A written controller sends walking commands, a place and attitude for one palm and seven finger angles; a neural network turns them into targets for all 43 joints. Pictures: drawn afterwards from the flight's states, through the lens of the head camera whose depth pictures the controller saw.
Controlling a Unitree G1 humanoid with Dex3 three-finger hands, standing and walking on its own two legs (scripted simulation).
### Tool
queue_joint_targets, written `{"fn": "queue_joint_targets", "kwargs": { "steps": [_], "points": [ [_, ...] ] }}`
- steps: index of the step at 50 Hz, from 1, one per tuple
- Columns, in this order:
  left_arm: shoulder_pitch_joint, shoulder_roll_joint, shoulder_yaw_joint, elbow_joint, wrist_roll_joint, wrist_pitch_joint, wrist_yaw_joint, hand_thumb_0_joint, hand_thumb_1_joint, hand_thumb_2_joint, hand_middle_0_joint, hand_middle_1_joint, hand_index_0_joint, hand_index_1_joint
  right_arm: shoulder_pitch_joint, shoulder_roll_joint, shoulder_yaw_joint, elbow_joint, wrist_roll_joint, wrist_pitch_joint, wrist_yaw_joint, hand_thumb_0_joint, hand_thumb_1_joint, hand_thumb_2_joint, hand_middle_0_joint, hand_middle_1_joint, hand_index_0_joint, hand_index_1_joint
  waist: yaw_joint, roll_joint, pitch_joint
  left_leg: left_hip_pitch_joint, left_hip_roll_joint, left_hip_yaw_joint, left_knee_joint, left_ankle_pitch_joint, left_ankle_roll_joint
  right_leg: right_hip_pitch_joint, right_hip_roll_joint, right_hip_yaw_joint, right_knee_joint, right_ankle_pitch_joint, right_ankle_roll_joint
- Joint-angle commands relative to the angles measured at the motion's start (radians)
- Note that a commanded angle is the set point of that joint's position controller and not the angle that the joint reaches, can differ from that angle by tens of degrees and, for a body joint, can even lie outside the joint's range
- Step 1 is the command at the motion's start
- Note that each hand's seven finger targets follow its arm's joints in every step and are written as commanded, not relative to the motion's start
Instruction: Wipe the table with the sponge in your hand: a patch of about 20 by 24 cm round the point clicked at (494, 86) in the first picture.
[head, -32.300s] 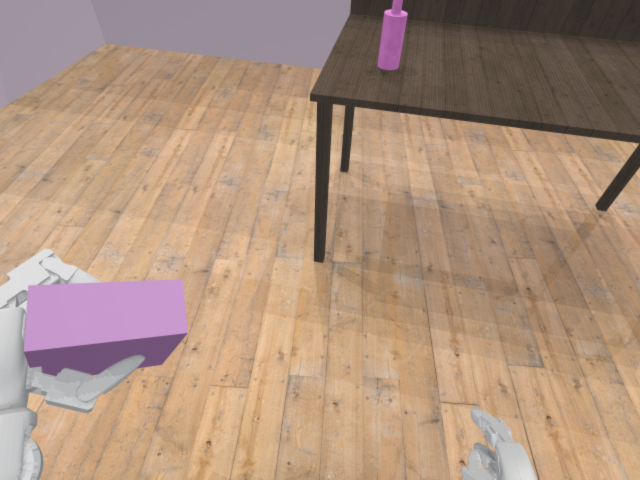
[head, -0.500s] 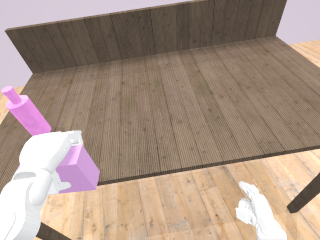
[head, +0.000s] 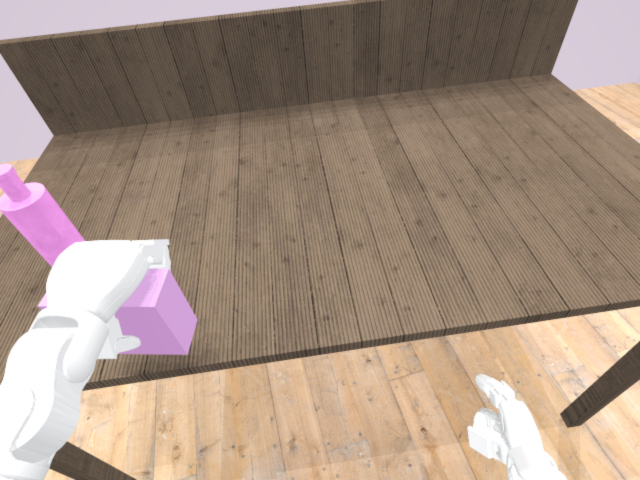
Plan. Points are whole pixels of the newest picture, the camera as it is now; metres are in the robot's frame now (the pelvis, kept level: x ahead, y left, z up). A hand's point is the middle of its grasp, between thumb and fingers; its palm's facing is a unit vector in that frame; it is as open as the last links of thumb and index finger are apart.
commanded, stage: move the sponge above the wiping area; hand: left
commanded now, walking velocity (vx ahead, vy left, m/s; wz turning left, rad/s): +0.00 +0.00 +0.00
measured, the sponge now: (133, 321) +0.25 +0.29 +0.07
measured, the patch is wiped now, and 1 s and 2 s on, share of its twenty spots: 0.00 0.00 0.00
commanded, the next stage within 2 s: none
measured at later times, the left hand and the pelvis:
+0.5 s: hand (118, 265) +0.29 +0.31 +0.13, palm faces +0.08 +0.00 -1.00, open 9.5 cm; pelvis +0.01 +0.00 +0.00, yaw +1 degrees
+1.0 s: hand (114, 247) +0.32 +0.34 +0.12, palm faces +0.06 +0.03 -1.00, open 9.5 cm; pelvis +0.02 +0.00 +0.00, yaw +1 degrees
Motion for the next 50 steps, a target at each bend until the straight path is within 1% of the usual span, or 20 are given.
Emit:
{"fn": "queue_joint_targets", "kwargs": {
  "steps": [1, 5, 6, 10, 11, 15, 16, 20, 21, 25, 28, 30, 34, 38, 40, 42, 44, 45, 46, 50],
  "points": [
    [-0.286, 0.249, 0.277, -0.106, -0.005, 0.048, 0.116, 0.0, 0.1, 1.3, -1.2, -1.6, -1.2, -1.6, -0.167, -0.096, -0.041, -0.153, 0.009, -0.037, 0.011, 0.0, -0.9, -0.9, 0.2, 0.3, 0.2, 0.3, 0.008, 0.039, -0.24, 0.097, -0.019, -0.026, -0.036, 0.221, 0.018, 0.03, 0.002, 0.048, -0.066, 0.154, -0.057],
    [-0.187, 0.204, 0.224, -0.02, 0.0, 0.145, 0.073, 0.0, 0.1, 1.3, -1.2, -1.6, -1.2, -1.6, -0.218, -0.116, -0.033, -0.161, 0.023, -0.02, 0.03, 0.0, -0.9, -0.9, 0.2, 0.3, 0.2, 0.3, 0.006, -0.009, -0.181, 0.044, -0.023, -0.03, -0.05, 0.205, 0.014, 0.02, 0.007, 0.059, -0.056, 0.156, -0.054],
    [-0.189, 0.154, 0.15, -0.042, -0.002, 0.162, 0.048, 0.0, 0.1, 1.3, -1.2, -1.6, -1.2, -1.6, -0.201, -0.123, -0.035, -0.17, 0.023, -0.014, 0.033, 0.0, -0.9, -0.9, 0.2, 0.3, 0.2, 0.3, -0.008, -0.006, -0.207, 0.04, -0.018, -0.019, -0.048, 0.207, 0.018, 0.031, -0.004, 0.024, -0.043, 0.172, -0.041],
    [-0.253, 0.197, 0.136, -0.085, 0.006, 0.166, -0.029, 0.0, 0.1, 1.3, -1.2, -1.6, -1.2, -1.6, -0.232, -0.119, -0.022, -0.193, 0.032, -0.012, 0.023, 0.0, -0.9, -0.9, 0.2, 0.3, 0.2, 0.3, -0.034, -0.068, -0.195, 0.045, -0.028, -0.034, -0.041, 0.144, 0.033, 0.001, 0.012, 0.044, -0.052, 0.131, -0.036],
    [-0.311, 0.194, 0.113, -0.111, 0.02, 0.14, -0.037, 0.0, 0.1, 1.3, -1.2, -1.6, -1.2, -1.6, -0.194, -0.118, -0.022, -0.193, 0.027, -0.018, 0.018, 0.0, -0.9, -0.9, 0.2, 0.3, 0.2, 0.3, -0.044, -0.069, -0.226, 0.055, -0.029, -0.03, -0.03, 0.15, 0.038, -0.001, 0.003, 0.012, -0.047, 0.123, -0.027],
    [-0.418, 0.335, 0.25, -0.211, 0.044, 0.006, 0.005, 0.0, 0.1, 1.3, -1.2, -1.6, -1.2, -1.6, -0.184, -0.104, -0.027, -0.192, 0.013, -0.047, -0.007, 0.0, -0.9, -0.9, 0.2, 0.3, 0.2, 0.3, -0.026, -0.005, -0.299, 0.136, -0.029, -0.054, -0.026, 0.179, 0.045, 0.015, 0.028, 0.048, -0.055, 0.138, -0.046],
    [-0.464, 0.288, 0.215, -0.205, 0.055, -0.022, 0.028, 0.0, 0.1, 1.3, -1.2, -1.6, -1.2, -1.6, -0.138, -0.089, -0.027, -0.18, 0.005, -0.056, -0.013, 0.0, -0.9, -0.9, 0.2, 0.3, 0.2, 0.3, -0.033, 0.01, -0.337, 0.157, -0.027, -0.043, -0.015, 0.229, 0.041, 0.019, 0.017, 0.011, -0.043, 0.163, -0.043],
    [-0.413, 0.355, 0.333, -0.05, 0.05, -0.026, 0.107, 0.0, 0.1, 1.3, -1.2, -1.6, -1.2, -1.6, -0.125, -0.108, -0.045, -0.138, 0.007, -0.04, -0.007, 0.0, -0.9, -0.9, 0.2, 0.3, 0.2, 0.3, -0.008, 0.045, -0.269, 0.128, -0.028, -0.048, -0.022, 0.265, 0.024, 0.005, 0.028, 0.06, -0.059, 0.196, -0.069],
    [-0.438, 0.283, 0.271, -0.024, 0.048, -0.009, 0.119, 0.0, 0.1, 1.3, -1.2, -1.6, -1.2, -1.6, -0.106, -0.101, -0.047, -0.135, 0.007, -0.033, -0.002, 0.0, -0.9, -0.9, 0.2, 0.3, 0.2, 0.3, -0.018, 0.032, -0.288, 0.114, -0.021, -0.027, -0.018, 0.281, 0.022, 0.015, 0.013, 0.02, -0.048, 0.214, -0.059],
    [-0.322, 0.28, 0.279, 0.094, 0.032, 0.092, 0.114, 0.0, 0.1, 1.3, -1.2, -1.6, -1.2, -1.6, -0.154, -0.123, -0.044, -0.134, 0.021, -0.002, 0.02, 0.0, -0.9, -0.9, 0.2, 0.3, 0.2, 0.3, 0.001, 0.019, -0.25, 0.063, -0.027, -0.028, -0.028, 0.277, 0.013, 0.039, 0.011, 0.042, -0.043, 0.23, -0.062],
    [-0.282, 0.188, 0.151, 0.074, 0.02, 0.14, 0.044, 0.0, 0.1, 1.3, -1.2, -1.6, -1.2, -1.6, -0.153, -0.132, -0.045, -0.159, 0.027, 0.014, 0.029, 0.0, -0.9, -0.9, 0.2, 0.3, 0.2, 0.3, -0.027, -0.018, -0.27, 0.051, -0.025, -0.022, -0.02, 0.273, 0.023, 0.045, -0.004, 0.002, -0.031, 0.26, -0.037],
    [-0.317, 0.144, 0.096, 0.067, 0.012, 0.145, -0.007, 0.0, 0.1, 1.3, -1.2, -1.6, -1.2, -1.6, -0.196, -0.116, -0.029, -0.179, 0.04, 0.009, 0.027, 0.0, -0.9, -0.9, 0.2, 0.3, 0.2, 0.3, -0.047, -0.045, -0.224, 0.052, -0.029, -0.025, -0.02, 0.215, 0.03, 0.004, 0.011, 0.014, -0.044, 0.21, -0.037],
    [-0.413, 0.219, 0.12, 0.003, 0.036, 0.046, -0.04, 0.0, 0.1, 1.3, -1.2, -1.6, -1.2, -1.6, -0.119, -0.127, -0.046, -0.174, 0.025, -0.003, 0.011, 0.0, -0.9, -0.9, 0.2, 0.3, 0.2, 0.3, -0.059, -0.07, -0.273, 0.085, -0.033, -0.035, -0.007, 0.197, 0.049, -0.019, 0.008, -0.004, -0.047, 0.188, -0.025],
    [-0.539, 0.319, 0.24, 0.009, 0.07, -0.073, 0.037, 0.0, 0.1, 1.3, -1.2, -1.6, -1.2, -1.6, -0.073, -0.123, -0.057, -0.138, 0.011, -0.025, -0.014, 0.0, -0.9, -0.9, 0.2, 0.3, 0.2, 0.3, -0.055, -0.032, -0.311, 0.122, -0.029, -0.035, 0.002, 0.236, 0.042, -0.024, 0.018, 0.002, -0.046, 0.204, -0.039],
    [-0.551, 0.409, 0.342, 0.021, 0.079, -0.09, 0.091, 0.0, 0.1, 1.3, -1.2, -1.6, -1.2, -1.6, -0.089, -0.121, -0.056, -0.137, 0.011, -0.034, -0.017, 0.0, -0.9, -0.9, 0.2, 0.3, 0.2, 0.3, -0.024, 0.026, -0.32, 0.12, -0.036, -0.038, -0.001, 0.247, 0.037, -0.006, 0.028, 0.046, -0.043, 0.209, -0.061],
    [-0.562, 0.328, 0.286, 0.115, 0.087, -0.072, 0.136, 0.0, 0.1, 1.3, -1.2, -1.6, -1.2, -1.6, -0.058, -0.113, -0.064, -0.115, 0.012, -0.028, -0.014, 0.0, -0.9, -0.9, 0.2, 0.3, 0.2, 0.3, -0.033, 0.038, -0.314, 0.099, -0.03, -0.021, 0.007, 0.275, 0.028, -0.024, 0.016, 0.018, -0.031, 0.218, -0.058],
    [-0.54, 0.308, 0.276, 0.183, 0.074, -0.035, 0.157, 0.0, 0.1, 1.3, -1.2, -1.6, -1.2, -1.6, -0.056, -0.126, -0.072, -0.104, 0.017, -0.014, -0.003, 0.0, -0.9, -0.9, 0.2, 0.3, 0.2, 0.3, -0.027, 0.048, -0.319, 0.073, -0.027, -0.018, 0.006, 0.274, 0.021, -0.016, 0.009, 0.013, -0.028, 0.228, -0.055],
    [-0.511, 0.344, 0.312, 0.2, 0.071, -0.006, 0.161, 0.0, 0.1, 1.3, -1.2, -1.6, -1.2, -1.6, -0.084, -0.129, -0.066, -0.111, 0.024, -0.013, 0.003, 0.0, -0.9, -0.9, 0.2, 0.3, 0.2, 0.3, -0.015, 0.06, -0.308, 0.069, -0.033, -0.021, -0.002, 0.269, 0.02, 0.003, 0.015, 0.04, -0.029, 0.228, -0.066],
    [-0.494, 0.277, 0.248, 0.223, 0.064, 0.026, 0.152, 0.0, 0.1, 1.3, -1.2, -1.6, -1.2, -1.6, -0.077, -0.13, -0.066, -0.118, 0.024, -0.006, 0.008, 0.0, -0.9, -0.9, 0.2, 0.3, 0.2, 0.3, -0.022, 0.034, -0.322, 0.049, -0.029, -0.01, 0.001, 0.269, 0.022, 0.018, 0.004, 0.001, -0.022, 0.24, -0.054],
    [-0.447, 0.203, 0.138, 0.327, 0.049, 0.112, 0.059, 0.0, 0.1, 1.3, -1.2, -1.6, -1.2, -1.6, -0.114, -0.142, -0.053, -0.129, 0.046, 0.016, 0.016, 0.0, -0.9, -0.9, 0.2, 0.3, 0.2, 0.3, -0.055, -0.044, -0.253, 0.017, -0.032, -0.008, -0.004, 0.21, 0.032, 0.001, 0.004, 0.009, -0.035, 0.234, -0.041]
  ]
}}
